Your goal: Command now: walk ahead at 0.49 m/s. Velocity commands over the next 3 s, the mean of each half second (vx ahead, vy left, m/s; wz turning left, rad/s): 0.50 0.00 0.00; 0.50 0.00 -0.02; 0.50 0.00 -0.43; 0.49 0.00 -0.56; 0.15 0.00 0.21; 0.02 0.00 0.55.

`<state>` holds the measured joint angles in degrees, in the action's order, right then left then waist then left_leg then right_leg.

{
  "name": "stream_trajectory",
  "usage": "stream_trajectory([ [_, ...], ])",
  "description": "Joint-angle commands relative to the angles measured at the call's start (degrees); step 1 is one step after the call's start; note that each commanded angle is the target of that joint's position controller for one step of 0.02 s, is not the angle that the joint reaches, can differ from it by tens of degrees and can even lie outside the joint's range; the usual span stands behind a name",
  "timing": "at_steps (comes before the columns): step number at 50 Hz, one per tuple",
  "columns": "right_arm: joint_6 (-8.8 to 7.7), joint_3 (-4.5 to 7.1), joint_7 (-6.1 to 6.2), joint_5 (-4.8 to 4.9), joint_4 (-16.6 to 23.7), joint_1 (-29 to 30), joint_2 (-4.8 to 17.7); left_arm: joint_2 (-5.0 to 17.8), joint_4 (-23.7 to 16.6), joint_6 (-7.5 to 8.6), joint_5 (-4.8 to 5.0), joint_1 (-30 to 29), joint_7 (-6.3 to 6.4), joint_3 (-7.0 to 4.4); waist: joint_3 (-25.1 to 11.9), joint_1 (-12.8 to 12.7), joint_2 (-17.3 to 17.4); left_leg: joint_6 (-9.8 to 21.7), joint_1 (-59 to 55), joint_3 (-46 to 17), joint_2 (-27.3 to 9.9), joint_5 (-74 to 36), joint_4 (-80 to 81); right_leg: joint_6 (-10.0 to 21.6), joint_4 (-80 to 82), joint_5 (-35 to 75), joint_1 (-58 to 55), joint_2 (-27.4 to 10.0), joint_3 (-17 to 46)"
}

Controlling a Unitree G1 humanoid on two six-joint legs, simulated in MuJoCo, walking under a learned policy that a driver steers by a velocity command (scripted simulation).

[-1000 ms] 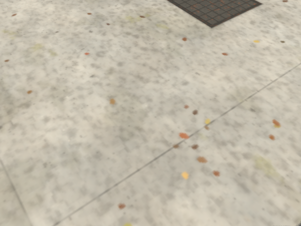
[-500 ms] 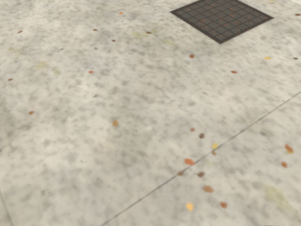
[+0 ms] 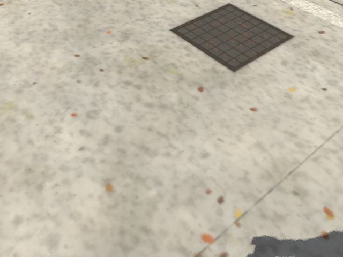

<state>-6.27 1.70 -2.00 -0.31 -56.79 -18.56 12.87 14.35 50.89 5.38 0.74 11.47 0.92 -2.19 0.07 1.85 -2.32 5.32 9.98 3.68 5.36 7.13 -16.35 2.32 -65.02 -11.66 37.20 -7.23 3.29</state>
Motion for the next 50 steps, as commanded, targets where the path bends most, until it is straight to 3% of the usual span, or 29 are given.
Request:
stream_trajectory([
  [1, -0.95, 1.22, 1.15, 0.09, 3.2, 2.2, 7.6, 2.4, -2.4, -0.30, -0.68, 1.9, 0.38, -0.70, 3.1, -2.6, 4.5, 9.8, 5.3, -12.4, -16.2, -3.7, 11.7, -1.6, 8.2, 8.7, 1.9, -2.4, 0.2],
  [6, -0.07, 1.55, 2.01, 1.15, 1.8, -3.4, 9.5, 1.6, -5.2, 0.35, -0.01, -9.0, -0.55, -0.27, 3.3, 1.3, 4.7, 7.0, -0.8, -9.3, -15.5, -4.2, 10.4, -2.2, 26.5, 17.5, -0.2, 0.7, -2.4],
  [9, 0.64, 1.68, 2.04, 1.46, 0.6, -6.2, 9.6, 2.0, -7.0, 0.63, 0.49, -13.5, -1.60, -0.07, 4.5, 2.9, 5.2, 6.7, -6.3, -9.8, -17.6, -3.2, 8.0, -1.7, 31.6, 14.9, 0.2, 1.6, -2.6],
  [11, 1.21, 1.93, 2.18, 1.48, 0.2, -6.6, 9.9, 2.7, -8.0, 1.09, 0.59, -14.6, -2.37, -0.19, 4.7, 2.5, 5.6, 6.1, -9.7, -10.7, -19.4, -3.8, 5.5, -0.3, 34.1, 10.7, -0.4, 2.1, -2.6],
  [13, 1.82, 2.27, 2.29, 1.52, 0.3, -5.3, 10.8, 4.3, -7.6, 1.59, 0.55, -11.0, -2.77, -0.86, 2.9, -0.2, 6.7, 5.0, -11.1, -10.8, -20.0, -10.7, 1.1, 1.4, 36.4, 6.7, -6.6, 3.8, -3.9],
  [14, 2.11, 2.12, 2.30, 1.37, 0.7, -3.9, 10.6, 6.0, -6.0, 1.74, 0.42, -5.1, -2.67, -1.87, -0.4, -3.6, 6.6, 3.8, -10.4, -8.9, -18.0, -20.3, -5.8, 2.7, 37.7, 6.0, -14.8, 5.7, -5.5],
  [15, 2.22, 1.38, 2.26, 0.71, 1.4, -3.4, 8.7, 9.4, -2.8, 1.87, 0.30, 5.8, -2.27, -3.50, -7.4, -7.9, 4.9, 2.0, -4.9, -5.9, -14.4, -23.4, -19.1, 5.0, 36.9, 7.2, -29.7, 4.3, -3.6],
  [16, 1.41, -0.33, 1.97, 0.06, 3.1, -7.4, 3.6, 16.0, -1.2, 1.70, -0.89, 15.4, -1.96, -5.07, -17.3, -8.7, -6.3, -1.9, 15.4, -1.2, -7.3, -6.3, -42.3, 12.4, 37.6, 5.1, -53.0, -10.4, 17.2],
  [17, -0.12, -1.15, 1.63, 1.01, 2.4, -9.7, 1.4, 14.4, -0.3, 1.35, -0.65, 17.6, -2.29, -4.63, -22.3, -8.0, -15.0, -3.0, 29.5, -6.5, -1.6, 23.9, -55.3, 17.5, 46.8, -2.0, -61.2, -16.8, 38.4],
  [18, -1.19, 0.50, 1.40, 2.34, 3.1, -5.4, 8.1, 9.9, -1.0, 1.50, -0.36, 13.7, -2.38, -3.19, -15.5, -7.8, -9.4, -1.6, 34.9, -10.8, -5.5, 22.1, -60.8, 14.6, 47.9, -4.1, -55.6, -14.9, 33.8],
  [19, -1.57, 0.88, 1.41, 2.89, 4.6, -0.7, 9.5, 7.5, -2.3, 1.40, -0.32, 8.3, -2.30, -2.39, -9.7, -6.4, -5.8, -0.8, 35.3, -9.3, -8.6, 16.8, -60.0, 12.4, 48.5, -0.3, -47.6, -12.8, 24.8],
  [20, -1.34, 1.00, 1.74, 2.25, 4.9, 1.6, 8.8, 5.9, -3.0, 1.34, -0.52, 3.8, -2.57, -1.78, -5.7, -4.5, -1.4, -1.2, 32.8, -8.0, -11.0, 12.0, -56.5, 11.3, 50.7, 4.7, -39.4, -10.2, 18.4],
  [21, -0.61, 1.45, 2.05, 1.47, 4.9, 1.8, 8.2, 4.3, -3.3, 1.48, -0.77, 1.7, -2.79, -1.32, -3.5, -2.7, -1.3, -1.4, 29.8, -8.1, -12.8, 9.1, -52.6, 10.2, 52.7, 7.4, -34.1, -7.9, 13.9],
  [22, 0.25, 1.42, 2.08, 1.31, 4.7, 0.8, 6.9, 3.6, -2.8, 1.50, -1.04, 1.3, -3.02, -1.12, -2.6, -1.5, -2.1, -1.7, 26.8, -7.9, -13.4, 7.3, -50.8, 9.9, 54.4, 8.7, -30.8, -6.4, 11.2],
  [23, 0.93, 1.33, 2.14, 1.25, 4.3, -0.2, 5.5, 3.8, -2.1, 1.65, -1.03, 2.1, -3.09, -1.21, -2.2, -0.9, -2.1, -2.1, 25.5, -7.4, -13.4, 6.3, -49.6, 10.2, 55.5, 11.2, -29.0, -5.7, 9.3],
  [25, 1.67, 1.50, 2.31, 1.04, 5.0, 1.0, 5.1, 5.4, -0.7, 1.85, -1.03, 4.2, -2.72, -1.65, -0.7, -0.4, -1.3, -3.0, 27.5, -6.9, -13.7, 3.3, -46.5, 10.9, 56.9, 16.1, -28.3, -5.3, 6.4],
  [28, 1.74, 1.73, 2.34, 0.56, 7.3, 7.8, 5.0, 6.4, 0.7, 1.36, -0.96, 7.2, -1.70, -1.89, 1.0, -1.7, -0.5, -4.1, 32.5, -6.7, -13.8, -4.1, -37.3, 10.7, 57.9, 18.7, -30.5, -5.2, 4.0],
  [32, 1.29, 1.34, 1.71, 0.83, 9.5, 15.9, 3.8, 7.1, 2.0, 0.86, -0.44, 10.2, -0.90, -1.89, 2.7, -4.0, -1.0, -4.2, 30.4, -4.9, -12.0, -13.0, -24.0, 9.0, 59.0, 15.5, -31.5, -3.7, 0.6],
  [38, 0.49, 0.96, 0.00, 1.52, 12.8, 24.2, 4.2, 7.8, 5.0, -0.38, 0.17, 14.6, -0.35, -2.39, 5.6, -5.9, -1.2, -2.4, 31.7, -4.4, -10.5, -9.2, -15.2, 8.4, 55.6, 15.5, -41.1, -7.4, 0.9],
  [41, -0.08, 1.75, -0.61, 1.54, 12.6, 20.6, 6.2, 9.0, 5.0, -1.10, 0.26, 12.7, -0.07, -2.93, 2.9, -2.8, -2.7, -0.2, 23.2, -2.4, -8.0, -3.3, -13.1, 7.0, 49.8, 27.7, -43.1, -8.1, 0.4],
  [42, -0.15, 2.67, -0.45, 1.43, 11.0, 15.2, 7.7, 9.2, 4.7, -1.40, 0.19, 11.4, -0.06, -2.95, -0.5, 0.3, -3.2, 0.9, 14.8, -0.5, -5.9, -2.9, -12.4, 6.0, 43.6, 37.3, -42.1, -6.6, -1.1],
  [43, -0.09, 4.18, -0.06, 1.37, 7.8, 5.1, 10.5, 7.9, 4.2, -1.64, -0.16, 10.7, -0.09, -2.43, -6.5, 4.7, -2.1, 2.6, 0.8, -0.5, -5.4, -4.1, -12.7, 4.4, 32.0, 39.8, -37.4, -3.3, -3.3],
  [44, 0.12, 5.41, 0.59, 0.65, 5.7, -5.7, 15.3, 6.1, 2.7, -1.52, -1.27, 11.5, -0.08, -1.46, -15.4, 7.4, 5.9, 6.5, -17.6, -14.7, -17.2, -4.6, -13.4, 2.2, 12.4, 21.0, -23.9, 0.9, -6.0],
  [45, 0.30, 5.59, 0.12, 0.37, 4.7, -7.7, 17.3, -2.1, 3.2, -0.11, -0.66, 18.9, -0.92, 0.68, -22.3, 2.8, 20.9, 15.2, -34.0, -42.3, -28.3, 7.1, -4.9, -0.7, -5.3, -19.4, -2.3, 11.4, -2.1],
  [46, 0.12, 4.13, 0.13, 0.80, 5.3, -5.8, 11.7, 4.3, 3.8, 1.16, 1.02, 15.0, -1.09, -0.71, -18.8, 4.9, 13.7, 12.4, -31.0, -43.0, -27.0, 12.0, -1.5, 0.7, -11.9, -21.0, 3.7, 8.5, 5.4],
  [47, -0.10, 3.47, 0.39, 0.89, 6.3, -0.8, 9.5, 7.2, 2.0, 1.78, 2.35, 9.6, -1.10, -1.56, -10.8, 4.0, 10.6, 9.5, -22.7, -33.6, -25.8, 8.9, -0.6, 1.7, -12.1, -15.7, 6.5, 5.9, 4.4],
  [48, -0.30, 2.91, 0.38, 0.66, 7.3, 4.3, 8.1, 7.1, 1.5, 1.67, 2.17, 7.0, -0.56, -1.69, -6.8, 1.7, 5.3, 7.9, -13.7, -26.4, -24.0, 3.2, 1.2, 1.6, -9.4, -9.9, 3.6, 2.6, 3.0],
  [49, -0.57, 2.51, 0.23, 0.25, 7.4, 6.9, 6.3, 6.4, 1.4, 1.07, 1.36, 5.9, -0.10, -2.16, -3.7, 0.1, 4.6, 6.9, -7.1, -21.1, -22.0, 0.0, 3.3, 1.4, -6.1, -6.5, 1.1, 0.8, 2.8],
  [50, -0.84, 2.16, 0.16, -0.40, 6.9, 7.8, 5.1, 5.3, 1.8, 0.13, 1.19, 7.5, -0.07, -2.35, -3.1, -1.7, 6.5, 5.9, -3.2, -17.2, -20.4, -1.4, 5.1, 1.4, -4.1, -4.2, -2.6, -0.6, 3.4],
])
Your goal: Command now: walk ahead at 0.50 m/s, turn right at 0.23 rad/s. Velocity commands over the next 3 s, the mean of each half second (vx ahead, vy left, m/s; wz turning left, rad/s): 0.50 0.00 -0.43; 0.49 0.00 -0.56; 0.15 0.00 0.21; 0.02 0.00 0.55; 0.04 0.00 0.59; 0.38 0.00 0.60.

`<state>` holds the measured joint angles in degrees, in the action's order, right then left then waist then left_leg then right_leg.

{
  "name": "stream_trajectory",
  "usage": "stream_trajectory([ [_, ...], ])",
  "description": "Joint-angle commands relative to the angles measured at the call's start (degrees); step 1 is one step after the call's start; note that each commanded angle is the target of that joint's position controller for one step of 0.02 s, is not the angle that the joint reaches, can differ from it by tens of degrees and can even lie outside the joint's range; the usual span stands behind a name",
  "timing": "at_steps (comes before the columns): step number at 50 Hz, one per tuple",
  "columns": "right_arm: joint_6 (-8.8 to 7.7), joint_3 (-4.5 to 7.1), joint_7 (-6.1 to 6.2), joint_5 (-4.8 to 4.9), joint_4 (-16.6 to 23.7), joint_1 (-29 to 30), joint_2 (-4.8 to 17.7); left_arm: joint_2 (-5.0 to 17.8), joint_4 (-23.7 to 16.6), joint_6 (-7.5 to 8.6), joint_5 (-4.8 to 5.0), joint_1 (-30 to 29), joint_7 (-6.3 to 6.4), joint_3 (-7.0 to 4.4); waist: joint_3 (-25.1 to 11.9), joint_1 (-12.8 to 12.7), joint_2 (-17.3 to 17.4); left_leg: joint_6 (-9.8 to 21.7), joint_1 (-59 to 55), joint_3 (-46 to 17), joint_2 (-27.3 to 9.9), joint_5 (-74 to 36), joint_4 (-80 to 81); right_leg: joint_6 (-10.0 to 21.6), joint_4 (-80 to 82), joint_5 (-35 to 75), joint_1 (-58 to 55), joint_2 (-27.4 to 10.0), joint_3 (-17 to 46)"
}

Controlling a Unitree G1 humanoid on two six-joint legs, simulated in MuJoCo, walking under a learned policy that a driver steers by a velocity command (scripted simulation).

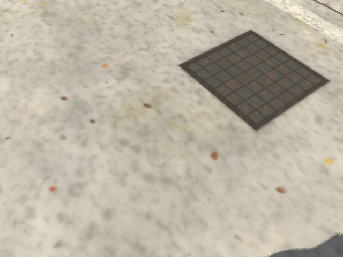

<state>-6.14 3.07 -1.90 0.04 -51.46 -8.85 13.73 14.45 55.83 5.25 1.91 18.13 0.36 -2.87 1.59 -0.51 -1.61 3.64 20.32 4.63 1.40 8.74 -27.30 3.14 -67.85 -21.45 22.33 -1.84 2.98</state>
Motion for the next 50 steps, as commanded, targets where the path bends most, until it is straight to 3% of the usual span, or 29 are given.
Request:
stream_trajectory([
  [1, -1.09, 0.77, 0.06, -0.92, 0.9, -2.1, 3.7, 3.8, -2.7, -0.58, 0.14, 2.2, 0.47, -1.65, -4.0, 0.0, 6.5, 7.5, -11.5, -15.5, -15.5, -3.9, 17.6, 0.5, -0.2, 6.6, 10.6, -6.3, 3.7],
  [2, -1.27, 0.91, 0.23, -0.95, 0.2, -2.9, 4.1, 2.8, -2.5, -1.25, 0.25, 2.7, 0.50, -1.66, -3.0, -0.4, 6.4, 7.6, -10.2, -13.0, -15.2, -5.8, 18.7, 0.4, 0.5, 7.4, 10.7, -6.3, 3.6],
  [5, -1.43, 1.58, 1.25, -1.19, -1.1, -4.8, 6.4, 2.9, -4.3, -2.19, -0.13, -1.4, 0.63, -2.10, -0.4, -0.1, 4.8, 7.6, -10.8, -7.9, -15.4, -10.7, 20.4, -0.4, 4.9, 14.0, 16.8, -6.1, 5.2],
  [8, -1.07, 1.56, 2.19, -1.25, -1.7, -6.0, 6.7, 2.8, -5.7, -1.93, -0.49, -5.2, 0.13, -2.34, 0.5, 0.6, 4.4, 6.4, -13.5, -3.4, -14.8, -13.6, 20.7, -1.0, 12.8, 22.0, 20.2, -5.0, 5.2],
  [11, -0.72, 1.49, 2.85, -0.95, -2.0, -6.9, 7.2, 1.9, -7.6, -1.69, -0.78, -10.4, -0.85, -1.86, 1.9, 2.2, 4.1, 5.0, -15.0, 1.1, -14.2, -14.5, 21.3, -0.9, 21.4, 27.7, 19.1, -4.5, 1.5],
  [14, 0.15, 1.70, 3.27, -0.53, -3.3, -10.5, 7.9, 0.7, -10.5, -1.70, -0.90, -16.1, -1.92, -1.12, 3.9, 4.4, 3.3, 4.8, -21.0, 3.3, -16.0, -17.0, 20.0, -0.3, 26.7, 26.9, 21.6, -4.3, -1.3],
  [17, 1.56, 2.12, 3.42, 0.02, -3.8, -12.2, 8.9, 0.5, -13.5, -1.76, -0.70, -19.7, -3.14, -0.85, 4.8, 5.0, 3.4, 4.7, -27.5, 4.9, -18.2, -23.0, 16.1, 0.7, 29.7, 20.9, 23.5, -3.4, -4.4],
  [20, 2.60, 2.78, 3.92, 0.50, -2.5, -9.6, 11.2, 2.7, -15.1, -2.03, -0.56, -16.9, -4.07, -1.87, 1.0, 1.5, 6.7, 3.0, -28.4, 7.8, -18.4, -47.8, 6.7, 3.5, 30.5, 12.7, 13.2, 1.2, -9.8],
  [21, 2.98, 3.03, 4.16, 0.57, -2.0, -8.6, 12.0, 4.4, -14.5, -2.17, -0.42, -12.2, -4.13, -2.80, -1.9, -1.5, 7.9, 2.4, -27.5, 8.4, -18.1, -55.6, -0.5, 4.9, 30.5, 10.2, 6.6, 3.5, -11.0],
  [22, 3.22, 3.06, 4.24, 0.87, -1.4, -6.9, 12.5, 7.3, -12.8, -2.20, -0.28, -4.0, -3.82, -4.35, -6.3, -6.2, 7.5, 1.0, -23.8, 9.2, -16.5, -55.6, -11.5, 7.0, 34.6, 13.1, -5.3, 5.6, -11.0],
  [23, 2.77, 2.76, 4.21, 0.64, -0.3, -6.6, 12.0, 12.1, -10.6, -2.58, -0.50, 5.3, -2.61, -6.48, -11.3, -10.3, 2.9, -1.5, -11.1, 9.1, -13.6, -39.9, -28.2, 10.0, 38.3, 14.1, -22.6, 1.7, -1.8],
  [24, 0.99, -0.10, 2.76, -1.34, 2.4, -12.2, 2.0, 17.8, -10.5, -2.37, -0.29, 5.3, -1.96, -7.23, -15.5, -3.2, -12.5, -4.7, 16.1, 4.8, -1.6, 19.0, -49.4, 20.4, 41.0, 10.4, -42.8, -13.6, 29.4],
  [25, -1.99, 0.21, 1.70, 1.00, 3.9, -7.5, 5.5, 14.3, -11.6, -1.71, -1.19, 7.8, -1.99, -5.96, -23.0, -6.1, -7.9, -3.7, 23.6, -9.0, 0.9, 24.8, -56.8, 23.5, 50.0, 6.4, -47.4, -18.1, 45.2],
  [26, -3.39, 0.99, 1.24, 2.93, 5.8, -1.3, 8.1, 10.7, -11.5, -1.15, -1.64, 5.8, -1.93, -5.03, -15.6, -7.0, -5.0, -1.9, 28.4, -10.6, -2.5, 19.4, -55.3, 19.7, 50.8, 10.4, -43.0, -15.9, 36.2],
  [27, -3.85, 0.87, 1.43, 2.49, 6.1, -0.3, 8.0, 8.4, -12.4, -0.78, -1.15, 1.3, -1.96, -4.34, -10.6, -4.2, -0.1, -1.2, 26.4, -10.3, -5.2, 14.1, -49.7, 17.3, 50.9, 15.3, -34.1, -13.3, 28.1],
  [28, -3.53, 1.37, 1.88, 1.14, 5.3, -0.4, 8.2, 6.5, -13.6, -0.70, -1.05, -3.2, -2.06, -3.70, -7.2, -1.6, 2.7, -1.7, 22.2, -9.7, -7.0, 11.8, -44.7, 15.6, 51.7, 20.8, -25.2, -11.0, 22.6],
  [29, -2.63, 1.91, 1.98, 0.56, 5.3, -1.8, 8.8, 5.4, -14.5, -0.61, -1.45, -5.3, -1.86, -3.16, -6.2, 0.5, 2.3, -2.3, 17.8, -10.0, -8.2, 10.3, -41.7, 15.0, 53.0, 24.2, -19.6, -9.6, 19.6],
  [31, -0.97, 2.13, 2.08, -0.19, 6.0, -2.7, 7.8, 6.5, -15.0, -0.50, -1.22, -5.7, -1.39, -3.23, -4.8, 2.2, 1.9, -4.2, 14.8, -9.1, -8.5, 9.1, -36.4, 14.9, 54.8, 27.2, -13.6, -8.1, 17.0],
  [34, -0.04, 1.62, 2.60, -1.04, 8.3, 2.9, 6.1, 9.4, -14.8, -0.49, -1.09, -2.9, -0.16, -3.93, -2.4, 1.0, 0.5, -6.7, 15.4, -7.4, -7.1, 0.9, -25.3, 13.9, 55.8, 29.7, -8.9, -5.7, 12.7],
  [38, -0.36, 0.84, 2.06, -0.43, 10.8, 11.0, 4.5, 9.4, -14.3, -1.19, -0.71, 0.5, 0.37, -4.01, -1.6, -2.5, -2.6, -6.6, 10.9, -6.7, -3.2, -12.9, -8.1, 10.0, 54.2, 22.4, -7.1, -2.4, 10.7],
  [41, -0.84, 1.04, 1.47, 0.33, 12.8, 14.4, 5.8, 9.2, -13.5, -1.50, -0.38, 2.8, 0.34, -3.98, -1.6, -3.8, -3.8, -5.9, 9.6, -7.8, -2.0, -13.5, -3.3, 9.2, 51.5, 18.8, -10.3, -4.0, 14.7],
  [43, -1.50, 1.47, 0.95, 0.42, 13.4, 14.5, 7.4, 9.0, -13.5, -1.88, -0.35, 3.3, 0.66, -3.93, -1.9, -3.4, -4.3, -5.0, 9.0, -8.9, -1.6, -10.1, -0.5, 8.7, 48.1, 17.4, -14.2, -5.5, 18.3],
  [45, -2.26, 2.03, 0.71, 0.53, 12.9, 11.5, 8.7, 9.2, -14.0, -2.30, -0.60, 2.3, 0.99, -4.04, -2.6, -1.3, -6.1, -3.5, 4.8, -8.6, -1.2, -5.4, 1.0, 7.9, 44.5, 19.6, -15.9, -6.1, 21.1],
  [46, -2.59, 2.68, 0.91, 0.27, 11.7, 6.6, 9.6, 8.3, -14.6, -2.43, -0.69, 1.1, 1.00, -3.70, -4.6, 1.4, -6.3, -2.1, -2.1, -7.6, -0.9, -5.8, 3.3, 6.7, 40.5, 22.9, -15.2, -4.1, 20.5],
  [47, -2.88, 3.53, 1.30, -1.05, 10.8, -0.4, 12.1, 6.0, -15.9, -2.34, -1.09, -0.5, 0.85, -2.82, -10.2, 4.9, -4.5, 0.9, -14.4, -11.4, -6.2, -8.5, 1.9, 4.3, 29.0, 24.6, -10.9, -0.5, 17.4],
  [48, -2.65, 4.62, 1.67, -2.73, 10.0, -8.5, 16.9, 2.8, -17.2, -2.02, -1.18, 4.3, 1.12, -1.85, -19.7, 4.9, 6.5, 8.4, -34.7, -27.8, -18.9, -14.9, 0.4, -0.3, 9.6, 12.3, 3.8, 6.3, 9.7],
  [49, -1.87, 4.53, 1.04, -1.73, 8.0, -10.9, 15.8, 3.6, -16.9, -1.65, -0.59, 10.2, 1.23, -1.41, -23.8, 2.9, 21.4, 15.3, -41.2, -47.3, -26.7, -15.6, 5.2, -2.7, -3.5, -14.8, 15.5, 9.0, 7.8],
  [50, -1.51, 3.07, 0.78, -0.42, 8.9, -8.5, 10.5, 8.1, -15.0, -1.76, -0.37, 9.5, 1.21, -2.31, -17.3, 3.3, 13.8, 14.1, -35.5, -43.6, -24.9, -15.0, 5.7, -3.5, -9.2, -13.2, 18.6, 6.1, 10.7],
])
Over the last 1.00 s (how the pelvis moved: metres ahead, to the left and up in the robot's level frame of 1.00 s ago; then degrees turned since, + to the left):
0.55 -0.01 -0.01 0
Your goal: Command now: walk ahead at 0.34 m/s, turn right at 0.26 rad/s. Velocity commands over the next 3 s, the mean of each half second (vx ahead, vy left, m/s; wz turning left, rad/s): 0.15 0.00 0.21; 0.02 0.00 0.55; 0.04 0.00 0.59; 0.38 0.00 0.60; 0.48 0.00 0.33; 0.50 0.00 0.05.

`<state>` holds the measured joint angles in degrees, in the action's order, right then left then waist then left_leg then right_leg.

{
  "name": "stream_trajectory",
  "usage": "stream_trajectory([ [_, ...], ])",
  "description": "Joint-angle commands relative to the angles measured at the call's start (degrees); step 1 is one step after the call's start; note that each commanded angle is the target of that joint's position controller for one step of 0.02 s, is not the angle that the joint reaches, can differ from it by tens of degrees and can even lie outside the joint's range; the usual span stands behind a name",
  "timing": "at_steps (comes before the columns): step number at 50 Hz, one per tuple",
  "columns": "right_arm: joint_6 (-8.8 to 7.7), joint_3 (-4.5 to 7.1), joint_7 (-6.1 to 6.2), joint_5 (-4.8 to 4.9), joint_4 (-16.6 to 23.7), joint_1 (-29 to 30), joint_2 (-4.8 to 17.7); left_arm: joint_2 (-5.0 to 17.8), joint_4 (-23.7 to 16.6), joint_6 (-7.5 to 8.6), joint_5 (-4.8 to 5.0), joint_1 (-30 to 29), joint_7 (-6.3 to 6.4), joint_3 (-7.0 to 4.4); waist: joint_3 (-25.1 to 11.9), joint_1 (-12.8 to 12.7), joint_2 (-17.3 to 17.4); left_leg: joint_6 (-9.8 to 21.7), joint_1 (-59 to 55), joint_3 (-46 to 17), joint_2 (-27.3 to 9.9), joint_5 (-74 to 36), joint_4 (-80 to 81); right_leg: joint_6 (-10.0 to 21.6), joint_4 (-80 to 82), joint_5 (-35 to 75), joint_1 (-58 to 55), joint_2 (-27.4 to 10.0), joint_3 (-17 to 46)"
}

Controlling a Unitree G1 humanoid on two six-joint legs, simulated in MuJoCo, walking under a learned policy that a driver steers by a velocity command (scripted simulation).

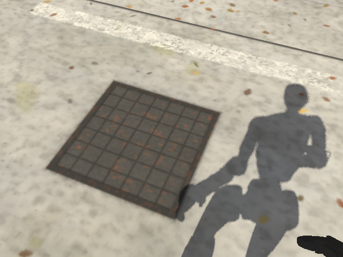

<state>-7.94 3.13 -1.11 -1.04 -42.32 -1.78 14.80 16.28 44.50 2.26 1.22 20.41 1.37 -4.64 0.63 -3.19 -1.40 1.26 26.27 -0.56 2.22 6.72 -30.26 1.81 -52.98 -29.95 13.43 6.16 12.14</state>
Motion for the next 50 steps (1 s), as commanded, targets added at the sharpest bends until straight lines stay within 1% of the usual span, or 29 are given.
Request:
stream_trajectory([
  [1, 0.93, 2.04, -0.16, 0.66, 0.4, -12.4, 6.6, 7.2, -3.9, 0.82, -0.15, 2.3, 0.16, -0.71, -10.9, 6.2, 7.8, 14.5, -34.0, -28.7, -22.8, -18.5, 7.9, -2.8, -25.1, -1.6, 27.1, -3.5, -0.5],
  [2, 1.42, 1.17, -0.49, 0.45, 0.4, -9.2, 5.3, 6.6, -5.0, 0.59, -1.15, -1.3, 0.13, -0.62, -6.9, 4.8, 4.3, 13.8, -26.3, -22.3, -19.8, -26.0, 8.5, -3.2, -21.7, 0.6, 25.6, -5.5, -3.1],
  [3, 1.63, 0.54, -0.65, 0.53, 0.3, -7.4, 4.1, 6.2, -5.8, 0.37, -1.99, -3.4, 0.13, -0.79, -5.1, 3.4, 3.9, 13.0, -21.2, -18.3, -17.5, -31.4, 9.3, -3.3, -16.6, 2.3, 23.2, -8.0, -4.8],
  [4, 1.83, 0.28, -0.73, 0.40, -0.1, -6.6, 4.0, 4.5, -6.2, 0.25, -1.99, -3.3, 0.03, -0.41, -4.5, 2.2, 5.1, 12.2, -17.4, -15.7, -15.4, -34.8, 10.1, -3.4, -11.2, 3.2, 19.6, -8.8, -5.9],
  [7, 2.76, 1.47, -0.09, 0.47, -1.1, -6.1, 8.3, 0.6, -6.8, 0.24, -1.81, -4.1, 0.33, 0.97, -7.5, 1.3, 8.7, 12.5, -13.7, -11.2, -12.4, -43.5, 10.6, -4.8, 4.4, 8.2, 10.5, -7.3, -9.4],
  [10, 4.41, 2.82, 0.76, 1.73, -1.1, -7.4, 12.0, 3.0, -7.1, -0.55, -1.14, -6.9, 0.79, 0.54, -9.6, 2.4, 9.1, 12.1, -14.1, -12.5, -12.8, -35.1, 10.7, -5.0, 10.7, 15.3, 7.0, -5.2, -9.6],
  [13, 5.90, 2.96, 1.33, 2.58, -1.1, -8.4, 11.6, 3.7, -8.6, -1.49, -1.09, -11.1, 0.94, 0.26, -7.4, 3.4, 9.1, 10.8, -12.4, -15.9, -12.3, -18.8, 10.6, -4.2, 15.7, 16.1, 5.9, -4.4, -8.7],
  [16, 7.16, 2.62, 2.16, 3.07, -0.3, -7.2, 9.9, 4.0, -8.7, -0.89, -1.20, -10.1, 0.67, -0.30, -5.3, 1.1, 9.0, 7.4, -9.1, -18.9, -9.2, -5.7, 7.2, -2.1, 29.6, 23.4, -1.6, -4.7, -8.7],
  [17, 7.26, 2.04, 2.34, 2.67, 0.1, -8.2, 7.9, 6.5, -8.9, -0.67, -1.86, -8.4, 0.99, -1.00, -6.5, 1.1, 6.4, 4.6, -5.1, -18.0, -7.2, 1.4, 2.8, 0.2, 31.1, 27.0, -7.6, -10.6, -5.2],
  [18, 7.16, 0.91, 2.17, 1.44, 0.7, -10.0, 3.7, 9.8, -9.5, -0.99, -2.80, -6.6, 1.69, -1.66, -8.8, 2.0, -5.0, 1.1, 2.1, -11.3, -1.3, 19.2, -10.7, 5.1, 31.5, 40.2, -14.2, -23.1, 4.7],
  [19, 6.94, 1.34, 2.33, 1.91, 2.4, -11.9, 5.3, 10.9, -8.8, -1.32, -3.88, -6.4, 1.05, -2.07, -8.9, 3.1, -16.3, -1.3, 9.7, -3.4, 2.4, 32.2, -21.4, 13.5, 33.8, 45.8, -12.1, -31.6, 15.3],
  [20, 7.14, 2.66, 2.38, 1.72, 1.2, -12.8, 9.6, 8.0, -9.6, -0.95, -3.30, -7.7, 0.85, -1.38, -8.1, 2.8, -10.8, -2.9, 10.4, -5.2, -0.8, 30.5, -31.1, 15.1, 34.3, 44.3, -11.0, -30.1, 13.7],
  [21, 7.85, 3.48, 2.41, 2.11, 0.4, -13.2, 11.0, 5.6, -10.0, -0.66, -2.83, -10.6, 0.77, -0.73, -6.6, 3.8, -7.5, -3.9, 11.3, -5.3, -1.5, 26.9, -35.3, 12.8, 33.6, 43.2, -9.6, -26.6, 7.9],
  [22, 8.97, 3.69, 2.82, 2.15, -0.6, -14.3, 10.4, 4.9, -10.5, -0.58, -2.40, -13.5, 0.67, -0.46, -5.9, 4.9, -5.4, -5.1, 10.8, -4.9, -2.3, 24.0, -37.0, 10.7, 33.4, 41.2, -7.9, -23.8, 3.3],
  [23, 9.80, 3.67, 2.96, 1.94, -0.3, -14.0, 9.8, 5.1, -10.4, -0.59, -1.99, -14.9, 0.62, -0.50, -4.8, 5.0, -5.6, -6.0, 10.9, -4.4, -2.8, 21.2, -38.3, 10.4, 33.6, 42.1, -6.2, -23.2, 0.9],
  [25, 10.47, 3.03, 2.62, 2.25, 1.3, -12.3, 7.3, 5.8, -9.7, -0.87, -2.41, -14.8, 0.79, -0.75, -3.7, 4.6, -6.2, -7.0, 9.0, -2.0, -3.0, 17.5, -35.5, 10.4, 34.8, 42.2, -3.7, -21.0, -4.2],
  [28, 10.46, 2.11, 1.67, 2.18, 4.3, -8.7, 5.6, 6.9, -8.9, -1.53, -2.24, -13.7, 1.40, -1.35, -5.3, 3.0, -7.4, -7.0, 5.8, -0.3, -4.3, 15.0, -25.6, 11.0, 34.4, 41.2, -5.4, -21.5, -7.6],
  [33, 10.69, 2.46, -0.09, 2.13, 7.1, -7.6, 7.3, 10.0, -7.7, -1.89, -0.92, -12.8, 0.90, -2.51, -6.7, 2.3, -9.0, -3.9, -2.8, 3.3, -3.8, 13.3, -12.2, 10.2, 32.0, 39.4, -5.8, -24.4, -9.1],
  [35, 10.86, 2.88, -0.51, 2.02, 6.6, -10.5, 7.3, 10.0, -7.3, -1.88, 0.21, -13.8, 0.78, -2.57, -6.4, 4.5, -8.3, -1.2, -9.2, 5.3, -2.2, 6.3, -1.6, 7.1, 27.9, 35.1, -3.8, -23.5, -11.2],
  [36, 10.84, 3.44, -0.20, 1.74, 5.9, -12.6, 8.3, 8.5, -6.1, -1.82, 0.28, -11.5, 0.64, -2.28, -6.5, 4.9, -6.0, 0.6, -14.9, 4.4, -1.0, 1.2, 3.6, 3.8, 23.5, 29.9, -0.5, -21.5, -13.7],
  [37, 10.67, 4.82, 0.63, 1.66, 6.2, -14.1, 13.0, 5.9, -5.7, -1.81, -1.26, -9.0, 0.28, -1.63, -6.5, 3.9, 5.4, 4.0, -23.3, -7.5, -8.7, -14.6, 7.6, -1.8, 11.1, 17.3, 9.3, -16.7, -19.5],
  [38, 10.33, 5.74, 1.17, 0.51, 8.4, -13.6, 19.4, 3.5, -9.3, -1.74, -3.63, -11.4, 0.33, -0.52, -5.4, 3.5, 21.0, 15.5, -27.2, -28.3, -23.9, -31.3, 8.5, -6.6, -4.4, -9.1, 26.3, -7.9, -19.8],
  [39, 9.02, 5.11, 0.63, -1.13, 8.5, -16.0, 16.9, 6.2, -10.0, -1.51, -2.62, -16.5, 0.78, -1.28, -9.7, 8.5, 14.4, 20.4, -24.5, -30.0, -25.1, -27.3, 10.2, -6.1, -13.9, -10.4, 26.8, -7.1, -10.1],
  [40, 8.02, 4.46, 0.55, -0.99, 8.3, -13.5, 15.5, 7.4, -9.9, -1.78, -1.28, -16.7, 0.99, -1.73, -7.4, 6.5, 11.2, 17.8, -22.7, -24.7, -21.6, -22.8, 10.3, -5.1, -16.4, -5.6, 27.5, -7.9, -8.4],
  [41, 7.69, 4.17, 0.89, 0.27, 8.5, -10.0, 13.9, 7.5, -8.6, -2.12, -1.32, -15.2, 1.45, -2.03, -6.0, 4.6, 8.6, 14.2, -21.3, -20.9, -18.2, -18.1, 9.9, -4.7, -15.3, -0.2, 27.7, -8.7, -7.9],
  [42, 7.88, 3.52, 1.27, 1.36, 9.0, -7.6, 12.1, 8.1, -7.9, -2.44, -1.84, -14.6, 1.94, -2.32, -5.4, 3.8, 7.9, 12.2, -20.2, -19.3, -16.5, -16.5, 9.9, -4.9, -13.9, 3.2, 27.4, -9.1, -7.5],
  [43, 8.19, 3.13, 1.65, 1.64, 9.3, -6.4, 11.5, 8.0, -7.6, -2.56, -2.06, -13.5, 1.99, -2.45, -5.7, 2.8, 8.3, 11.6, -17.8, -17.8, -15.0, -17.5, 10.0, -5.2, -14.3, 5.8, 24.7, -8.4, -7.8],
  [45, 8.55, 2.90, 2.18, 1.19, 9.6, -6.7, 11.1, 6.8, -7.2, -2.36, -1.75, -12.1, 1.64, -2.22, -7.0, 2.3, 8.4, 11.7, -17.4, -17.2, -13.6, -16.9, 10.2, -5.7, -13.7, 9.1, 22.6, -7.0, -8.1],
  [50, 9.05, 3.42, 3.14, 1.53, 9.7, -8.4, 12.4, 5.2, -8.0, -1.89, -1.47, -14.9, 1.25, -1.37, -6.3, 4.0, 9.1, 11.4, -19.2, -20.7, -12.4, -8.1, 10.0, -6.8, 0.5, 11.6, 21.3, -5.8, -6.9],
])
Over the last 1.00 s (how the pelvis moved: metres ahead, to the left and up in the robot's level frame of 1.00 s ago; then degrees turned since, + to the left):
0.55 -0.12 -0.01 -32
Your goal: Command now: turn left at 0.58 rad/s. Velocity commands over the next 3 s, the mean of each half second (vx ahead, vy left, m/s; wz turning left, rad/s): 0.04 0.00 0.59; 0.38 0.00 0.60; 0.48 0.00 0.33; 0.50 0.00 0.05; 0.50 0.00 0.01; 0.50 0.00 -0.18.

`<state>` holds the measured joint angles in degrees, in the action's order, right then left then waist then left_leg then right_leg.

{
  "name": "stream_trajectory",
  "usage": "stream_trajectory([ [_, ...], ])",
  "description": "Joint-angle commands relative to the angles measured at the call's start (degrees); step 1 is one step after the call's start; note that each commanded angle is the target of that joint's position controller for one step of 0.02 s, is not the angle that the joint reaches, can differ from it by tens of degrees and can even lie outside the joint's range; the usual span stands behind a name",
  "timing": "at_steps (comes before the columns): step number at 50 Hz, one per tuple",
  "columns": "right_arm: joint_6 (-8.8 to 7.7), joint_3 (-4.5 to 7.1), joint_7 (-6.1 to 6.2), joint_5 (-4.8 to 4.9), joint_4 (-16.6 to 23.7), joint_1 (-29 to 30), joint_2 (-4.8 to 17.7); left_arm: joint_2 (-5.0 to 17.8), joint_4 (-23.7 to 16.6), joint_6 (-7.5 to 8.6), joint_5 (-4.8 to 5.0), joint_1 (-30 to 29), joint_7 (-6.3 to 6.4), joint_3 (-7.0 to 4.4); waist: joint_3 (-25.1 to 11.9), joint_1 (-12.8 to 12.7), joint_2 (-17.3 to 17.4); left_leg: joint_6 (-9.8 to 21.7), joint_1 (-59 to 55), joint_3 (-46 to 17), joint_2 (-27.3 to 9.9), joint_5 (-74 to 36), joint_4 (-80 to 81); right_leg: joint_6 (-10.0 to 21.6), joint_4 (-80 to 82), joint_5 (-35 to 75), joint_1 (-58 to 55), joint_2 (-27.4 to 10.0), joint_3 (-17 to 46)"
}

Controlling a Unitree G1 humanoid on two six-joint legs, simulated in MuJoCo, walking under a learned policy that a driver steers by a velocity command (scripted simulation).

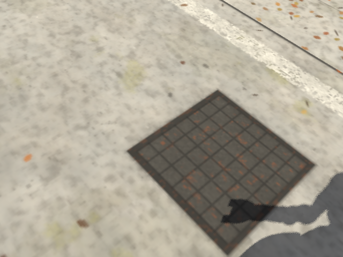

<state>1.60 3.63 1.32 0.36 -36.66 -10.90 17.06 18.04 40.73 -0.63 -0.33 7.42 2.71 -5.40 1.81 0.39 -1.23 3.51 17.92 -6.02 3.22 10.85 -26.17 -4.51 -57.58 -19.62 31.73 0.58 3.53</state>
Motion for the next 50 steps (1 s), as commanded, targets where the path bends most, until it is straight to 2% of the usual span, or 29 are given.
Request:
stream_trajectory([
  [1, -0.35, 3.07, 0.74, 0.08, 4.2, 0.9, 10.4, 3.4, -4.3, 1.11, 0.16, -2.3, -0.28, -0.55, -7.2, 0.6, 9.3, 9.3, -10.0, -16.3, -13.2, -10.1, 6.0, -0.6, 7.4, 1.0, 1.7, 0.1, 1.9],
  [4, 0.01, 3.34, 0.41, 0.00, 4.6, 1.2, 10.9, 3.7, -4.4, 1.65, 0.49, -2.7, -0.89, -0.57, -6.4, 1.0, 10.1, 9.6, -7.5, -19.6, -12.7, -7.6, 5.7, -0.2, 12.8, -0.7, -2.5, 1.1, 2.2],
  [8, 0.50, 3.52, -0.09, 0.44, 5.2, 2.1, 10.9, 4.1, -4.5, 2.65, 0.98, -1.9, -1.78, -0.75, -7.2, 0.9, 10.8, 9.2, -8.5, -24.4, -12.0, -12.2, 3.9, 1.0, 20.4, -1.9, -7.6, 2.3, 2.5],
  [10, 0.86, 3.49, -0.01, 1.04, 5.6, 3.5, 10.6, 4.1, -3.9, 3.11, 1.09, 0.3, -2.27, -0.95, -7.6, -0.7, 10.6, 7.8, -8.3, -25.2, -10.3, -14.1, 1.9, 2.1, 29.3, 2.4, -12.8, 2.6, 1.8],
  [11, 1.06, 3.34, 0.19, 1.50, 5.8, 4.2, 10.1, 4.4, -3.2, 3.27, 0.92, 2.2, -2.37, -1.20, -7.8, -2.0, 10.0, 6.0, -6.2, -24.3, -8.6, -12.0, 0.4, 2.9, 36.2, 9.0, -17.9, 1.7, 1.2],
  [12, 1.05, 2.84, 0.35, 1.35, 6.0, 2.9, 8.3, 6.9, -3.0, 3.14, 0.29, 3.6, -2.17, -1.88, -9.2, -1.6, 6.4, 3.1, -0.9, -21.6, -5.9, -3.0, -4.0, 5.2, 37.8, 13.8, -25.2, -4.8, 5.3],
  [13, 0.77, 2.10, 0.11, 0.91, 6.4, -0.5, 5.4, 11.6, -3.9, 2.49, -0.78, 1.4, -1.72, -2.62, -8.5, 2.1, -8.9, -0.8, 9.3, -10.7, 2.5, 16.7, -15.4, 12.0, 38.5, 25.7, -29.9, -16.7, 17.3],
  [14, 0.13, 3.55, 0.09, 0.75, 6.6, 0.1, 9.7, 10.5, -4.2, 2.47, -2.43, 1.7, -1.99, -2.48, -6.7, 0.6, -13.9, -3.9, 15.5, -4.6, 4.6, 27.3, -28.7, 20.3, 40.2, 31.7, -26.2, -24.0, 25.5],
  [15, 0.05, 4.83, 0.00, 0.44, 5.4, -1.3, 13.2, 7.8, -5.2, 2.59, -1.87, -0.6, -1.81, -1.60, -5.9, 1.4, -8.7, -5.7, 15.9, -4.3, 1.2, 23.9, -37.6, 20.7, 39.6, 30.6, -24.5, -23.6, 21.7],
  [16, 0.47, 5.15, -0.01, 0.68, 4.0, -2.0, 12.9, 5.5, -5.6, 2.42, -1.14, -2.9, -1.47, -0.98, -4.9, 2.1, -6.3, -6.7, 16.0, -3.5, 0.5, 20.2, -40.8, 18.0, 38.8, 27.7, -23.6, -19.4, 16.0],
  [17, 1.17, 4.89, 0.17, 0.69, 3.1, -2.8, 11.2, 4.5, -6.0, 2.22, -0.33, -4.0, -1.20, -0.58, -4.0, 2.0, -5.5, -7.9, 16.9, -2.8, 0.2, 17.1, -43.6, 16.0, 38.3, 25.5, -23.8, -16.3, 11.8],
  [18, 1.64, 4.47, 0.06, 0.78, 3.0, -2.8, 9.7, 4.2, -6.0, 2.02, 0.12, -4.0, -0.94, -0.28, -3.3, 1.4, -5.8, -8.8, 18.1, -2.0, -0.1, 15.0, -45.6, 15.9, 38.2, 26.7, -24.0, -15.4, 9.4],
  [20, 1.61, 3.47, -0.51, 1.34, 4.6, -0.1, 7.3, 5.0, -5.1, 1.42, -0.11, -0.3, -0.35, -0.37, -3.3, -1.0, -7.3, -9.1, 20.2, 2.0, -1.9, 10.5, -41.2, 15.6, 41.6, 12.3, -26.1, -13.5, 6.3],
  [22, 1.07, 2.83, -0.96, 1.42, 6.6, 4.0, 6.6, 6.4, -4.4, 1.27, -0.08, 3.6, 0.02, -0.81, -3.0, -4.1, -9.1, -9.2, 22.8, 3.6, -3.5, 9.9, -35.4, 16.2, 44.3, 0.9, -30.0, -14.9, 8.0],
  [25, 0.07, 2.08, -1.81, 0.81, 7.8, 5.5, 5.5, 8.6, -4.1, 1.89, 0.31, 4.9, -0.38, -1.55, -3.2, -5.0, -8.7, -8.0, 19.6, 5.2, -5.5, 11.1, -27.0, 16.0, 45.9, -3.1, -30.4, -16.9, 7.0],
  [27, -0.47, 1.61, -2.38, 0.71, 7.9, 5.2, 4.8, 9.7, -4.0, 2.40, 0.84, 4.3, -1.08, -1.95, -2.2, -4.5, -8.5, -6.3, 14.7, 7.1, -6.1, 11.7, -21.5, 15.5, 46.7, -3.7, -27.0, -17.3, 4.4],
  [30, -0.90, 1.71, -2.99, 1.00, 7.0, 2.8, 5.3, 10.5, -3.4, 3.19, 1.77, 3.9, -2.40, -2.22, -0.9, -3.0, -8.5, -3.6, 6.2, 9.5, -5.5, 10.9, -13.7, 14.9, 46.2, -3.3, -22.2, -17.4, 1.1],
  [32, -1.10, 1.84, -3.18, 1.07, 5.1, -2.0, 4.9, 10.2, -2.9, 3.22, 2.64, 2.5, -3.05, -2.06, -1.5, 0.3, -6.5, -1.6, -2.5, 11.8, -4.0, 5.7, -5.4, 13.5, 42.1, -4.1, -18.7, -16.9, -1.9],
  [33, -1.15, 2.35, -2.97, 1.09, 3.0, -6.5, 5.5, 8.6, -2.5, 3.24, 2.53, 2.8, -3.16, -1.57, -2.6, 2.2, -4.5, -0.6, -9.9, 13.0, -2.0, 5.4, -3.2, 12.2, 36.9, -3.8, -14.8, -15.3, -4.5],
  [34, -1.25, 3.77, -2.53, 1.50, 1.0, -13.6, 8.1, 5.4, -2.5, 3.43, 1.55, 3.1, -3.30, -0.47, -5.4, 5.1, 1.1, 1.3, -20.6, 8.7, -2.8, 6.7, -1.3, 9.4, 24.2, -1.3, -8.7, -12.1, -9.3],
  [35, -1.73, 5.01, -1.69, 1.24, 0.8, -20.0, 14.8, 0.0, -5.4, 3.90, -1.20, 0.6, -3.57, 1.35, -6.4, 6.0, 18.7, 6.6, -29.0, -15.2, -17.7, 4.5, 4.0, 4.3, -2.1, -14.6, 7.0, -5.6, -13.1],
  [36, -3.52, 4.91, -2.49, 0.82, 3.3, -17.9, 17.1, 2.6, -8.9, 5.49, 0.54, -2.1, -3.61, 0.84, -6.9, 5.8, 19.3, 17.2, -29.2, -38.3, -24.5, 21.2, 13.5, 3.7, -11.5, -15.6, 21.8, 0.3, -3.1],
  [37, -4.70, 3.60, -2.95, 0.64, 3.4, -15.9, 12.1, 7.2, -8.8, 6.61, 2.44, -4.6, -3.94, -0.18, -2.2, 6.1, 12.3, 16.7, -27.3, -34.8, -24.2, 23.8, 15.6, 5.1, -13.8, -10.6, 24.9, -3.4, 0.1],
  [38, -5.32, 2.52, -2.98, 0.46, 3.3, -13.7, 9.3, 8.2, -8.2, 7.29, 2.31, -4.0, -4.26, -0.48, 0.7, 4.3, 10.4, 14.8, -24.4, -29.3, -22.1, 19.5, 15.1, 6.1, -11.2, -4.3, 24.0, -5.0, 0.2],
  [39, -5.32, 1.98, -2.82, 0.39, 3.9, -11.2, 8.2, 7.5, -6.7, 7.50, 0.96, -2.7, -4.20, -0.40, 1.5, 2.7, 6.8, 13.0, -21.6, -24.0, -19.4, 13.2, 14.3, 5.9, -8.3, 0.2, 21.0, -6.3, 0.2],
  [40, -5.11, 1.69, -2.47, 0.35, 4.0, -9.3, 7.9, 7.6, -6.3, 7.67, -0.22, -2.2, -4.27, -0.55, 1.8, 1.4, 6.6, 11.8, -19.2, -19.9, -17.2, 6.4, 14.6, 5.2, -4.3, 3.5, 18.1, -6.4, 0.1],
  [42, -5.11, 1.52, -1.53, -0.09, 3.7, -9.0, 8.2, 6.4, -5.4, 7.50, -0.53, -2.0, -4.56, -0.31, 0.7, 0.6, 6.9, 10.8, -17.3, -15.0, -14.9, -4.9, 15.0, 3.6, 0.0, 9.1, 14.1, -5.0, -1.4],
  [46, -4.89, 1.81, -0.02, 0.54, 1.1, -11.6, 9.0, 2.9, -6.2, 7.07, -0.17, -8.1, -4.51, 1.18, 1.1, 2.1, 6.3, 8.6, -13.5, -8.8, -11.4, -13.1, 14.2, 1.5, 15.2, 19.7, 9.0, -1.8, -2.4],
  [50, -4.68, 2.11, 0.39, 1.31, -1.9, -15.3, 9.3, 2.5, -8.4, 7.43, 0.70, -15.6, -5.47, 1.72, 2.7, 4.5, 7.2, 7.5, -11.7, -10.5, -11.7, -10.6, 13.6, 2.2, 25.1, 24.7, 4.1, 0.2, -2.1],
])
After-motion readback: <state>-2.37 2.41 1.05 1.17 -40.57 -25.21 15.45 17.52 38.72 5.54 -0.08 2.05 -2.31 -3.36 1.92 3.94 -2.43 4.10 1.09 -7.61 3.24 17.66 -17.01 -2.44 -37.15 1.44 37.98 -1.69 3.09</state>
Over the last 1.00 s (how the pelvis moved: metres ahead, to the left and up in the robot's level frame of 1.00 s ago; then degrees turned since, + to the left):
0.10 0.05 0.02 28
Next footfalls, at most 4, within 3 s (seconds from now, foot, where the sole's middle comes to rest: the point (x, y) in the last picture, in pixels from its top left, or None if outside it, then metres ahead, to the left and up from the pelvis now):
0.24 right None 0.07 -0.14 -0.78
0.68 left None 0.01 0.13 -0.78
1.16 right None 0.42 0.17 -0.78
1.64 left None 0.43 0.54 -0.78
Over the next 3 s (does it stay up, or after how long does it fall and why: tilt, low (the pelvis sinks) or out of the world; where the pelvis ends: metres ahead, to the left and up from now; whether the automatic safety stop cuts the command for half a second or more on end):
stays up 0.91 0.87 0.00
